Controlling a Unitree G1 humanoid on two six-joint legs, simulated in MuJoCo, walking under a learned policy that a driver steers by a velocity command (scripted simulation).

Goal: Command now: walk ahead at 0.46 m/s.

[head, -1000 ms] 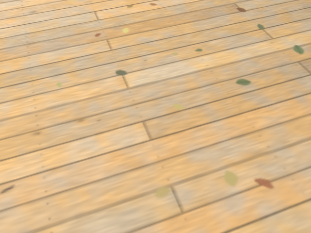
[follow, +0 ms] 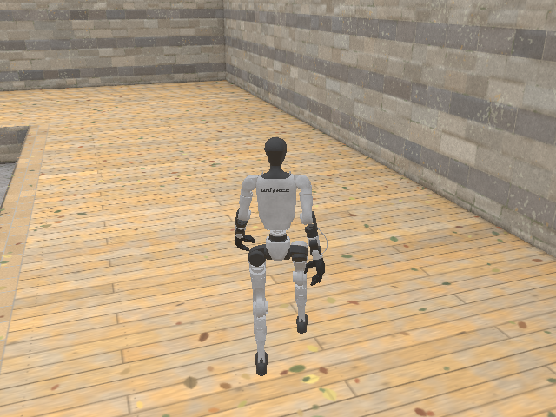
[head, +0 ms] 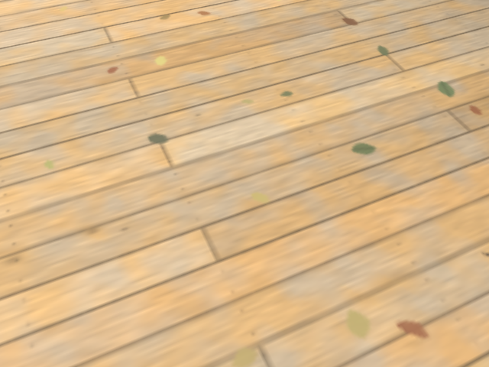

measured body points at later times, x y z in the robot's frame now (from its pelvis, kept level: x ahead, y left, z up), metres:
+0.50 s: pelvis +0.30 -0.03 +0.01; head +0.31 -0.02 +0.46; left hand +0.27 +0.23 -0.14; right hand +0.47 -0.27 -0.11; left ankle +0.48 +0.15 -0.67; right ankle +0.23 -0.12 -0.74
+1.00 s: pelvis +0.59 +0.07 +0.01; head +0.62 +0.10 +0.46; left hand +0.69 +0.38 -0.09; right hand +0.74 -0.17 -0.10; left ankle +0.53 +0.13 -0.74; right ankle +0.82 -0.05 -0.68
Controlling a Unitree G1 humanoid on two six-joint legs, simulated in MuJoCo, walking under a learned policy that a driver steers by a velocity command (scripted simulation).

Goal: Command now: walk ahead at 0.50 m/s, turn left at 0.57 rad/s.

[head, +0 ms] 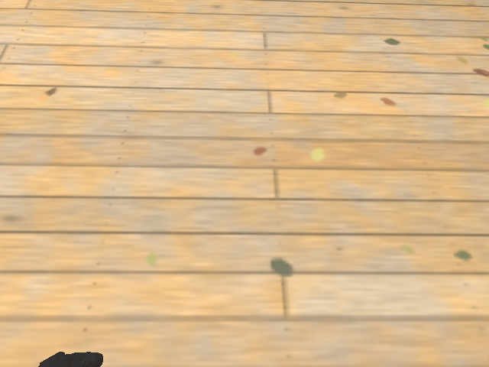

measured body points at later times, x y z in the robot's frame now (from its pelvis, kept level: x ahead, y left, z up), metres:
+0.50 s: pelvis +0.28 -0.03 +0.00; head +0.30 -0.03 +0.45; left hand +0.21 +0.25 -0.13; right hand +0.53 -0.22 -0.09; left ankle +0.37 +0.18 -0.68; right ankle +0.24 -0.15 -0.75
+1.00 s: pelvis +0.52 +0.10 +0.00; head +0.54 +0.11 +0.45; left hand +0.60 +0.40 -0.12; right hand +0.64 -0.16 -0.12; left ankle +0.45 +0.18 -0.75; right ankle +0.70 -0.03 -0.68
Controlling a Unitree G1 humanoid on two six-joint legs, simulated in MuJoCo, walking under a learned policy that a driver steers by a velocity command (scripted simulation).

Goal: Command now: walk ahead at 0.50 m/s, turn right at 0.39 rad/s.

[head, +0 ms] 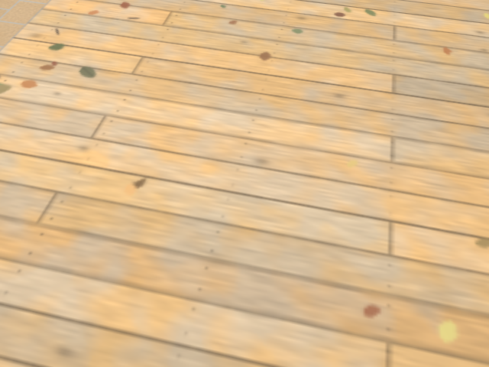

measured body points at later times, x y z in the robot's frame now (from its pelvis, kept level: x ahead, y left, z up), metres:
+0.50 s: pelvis +0.28 -0.08 +0.00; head +0.31 -0.11 +0.45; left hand +0.43 +0.17 -0.11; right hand +0.40 -0.39 -0.09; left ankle +0.46 +0.07 -0.68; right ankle +0.25 -0.14 -0.75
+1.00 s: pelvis +0.55 -0.13 +0.00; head +0.58 -0.14 +0.45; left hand +0.85 -0.02 -0.09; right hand +0.42 -0.38 -0.12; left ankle +0.57 -0.02 -0.75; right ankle +0.56 -0.33 -0.69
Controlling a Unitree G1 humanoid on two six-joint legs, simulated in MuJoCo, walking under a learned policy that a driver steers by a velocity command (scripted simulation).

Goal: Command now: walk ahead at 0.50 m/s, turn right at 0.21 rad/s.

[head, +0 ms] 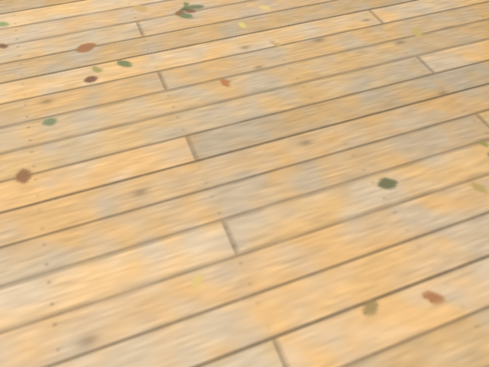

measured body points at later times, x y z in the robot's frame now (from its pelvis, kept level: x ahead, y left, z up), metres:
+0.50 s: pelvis +0.27 -0.06 +0.00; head +0.29 -0.07 +0.45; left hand +0.31 +0.22 -0.11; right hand +0.43 -0.32 -0.11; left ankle +0.41 +0.12 -0.68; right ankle +0.22 -0.15 -0.75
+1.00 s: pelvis +0.55 +0.03 +0.00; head +0.58 +0.05 +0.45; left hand +0.65 +0.34 -0.09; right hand +0.70 -0.22 -0.11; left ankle +0.52 +0.09 -0.75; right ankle +0.72 -0.12 -0.68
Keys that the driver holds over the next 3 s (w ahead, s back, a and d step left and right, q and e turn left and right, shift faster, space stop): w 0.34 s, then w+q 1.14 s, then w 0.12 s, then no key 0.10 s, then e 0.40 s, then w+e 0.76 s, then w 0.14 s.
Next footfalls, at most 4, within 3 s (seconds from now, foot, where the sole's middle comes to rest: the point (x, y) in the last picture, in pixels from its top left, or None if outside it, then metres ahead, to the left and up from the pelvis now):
0.18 right None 0.26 -0.15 -0.78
0.72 left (196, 340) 0.56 0.10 -0.78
1.20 right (233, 240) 0.88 -0.02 -0.78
1.70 left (113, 226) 0.96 0.37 -0.78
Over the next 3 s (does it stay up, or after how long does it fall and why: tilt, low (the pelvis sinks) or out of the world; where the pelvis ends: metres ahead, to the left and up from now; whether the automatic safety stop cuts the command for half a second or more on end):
stays up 1.34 0.37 0.00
